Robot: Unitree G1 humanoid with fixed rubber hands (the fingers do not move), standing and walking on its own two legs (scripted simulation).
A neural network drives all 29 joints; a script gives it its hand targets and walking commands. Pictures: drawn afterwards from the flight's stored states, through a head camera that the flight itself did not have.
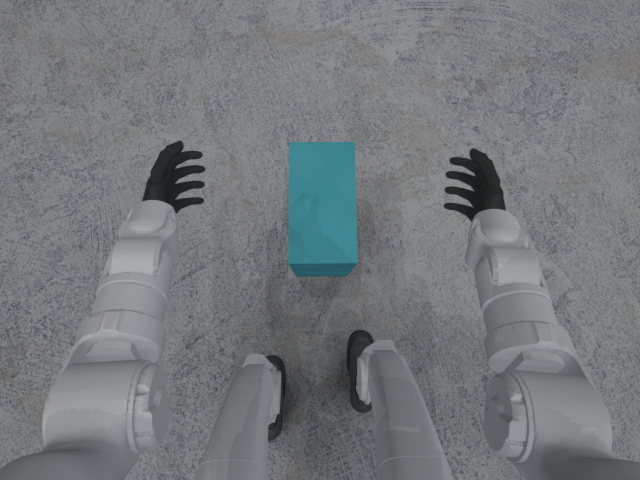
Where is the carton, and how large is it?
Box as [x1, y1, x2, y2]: [288, 142, 357, 276]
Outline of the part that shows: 289,142 288,263 296,276 346,275 357,263 354,142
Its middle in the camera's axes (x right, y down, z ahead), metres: +0.00 -0.06 +0.94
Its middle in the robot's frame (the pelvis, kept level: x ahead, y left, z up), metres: +0.52 -0.01 -0.54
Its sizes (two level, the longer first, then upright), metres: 0.261 0.140 0.291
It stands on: the floor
